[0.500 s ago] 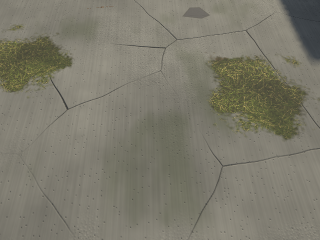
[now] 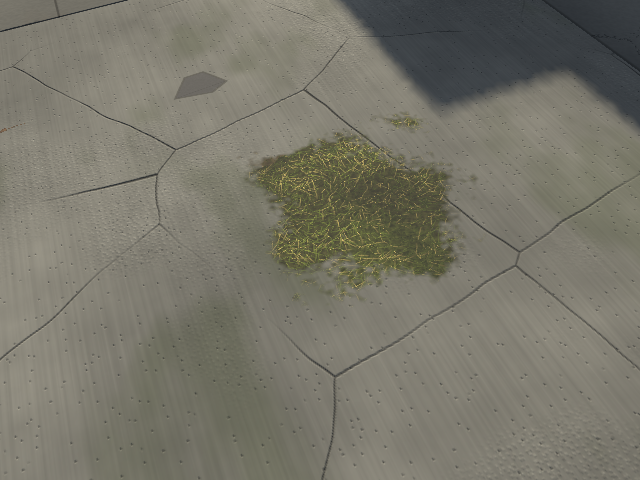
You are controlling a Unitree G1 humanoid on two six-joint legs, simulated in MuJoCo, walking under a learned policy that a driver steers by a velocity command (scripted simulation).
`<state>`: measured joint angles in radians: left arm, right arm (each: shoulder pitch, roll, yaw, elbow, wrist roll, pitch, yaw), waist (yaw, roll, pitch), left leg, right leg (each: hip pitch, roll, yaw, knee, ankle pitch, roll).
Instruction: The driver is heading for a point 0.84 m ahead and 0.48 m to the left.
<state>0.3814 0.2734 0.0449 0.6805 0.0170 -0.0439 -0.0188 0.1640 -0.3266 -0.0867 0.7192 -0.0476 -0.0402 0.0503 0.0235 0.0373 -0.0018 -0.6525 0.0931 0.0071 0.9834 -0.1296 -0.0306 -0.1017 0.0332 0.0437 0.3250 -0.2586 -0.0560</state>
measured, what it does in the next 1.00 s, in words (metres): walks ahead, turning left: left foot, then right foot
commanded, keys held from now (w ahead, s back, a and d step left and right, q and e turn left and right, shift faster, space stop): w+q+shift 0.90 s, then shift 0.10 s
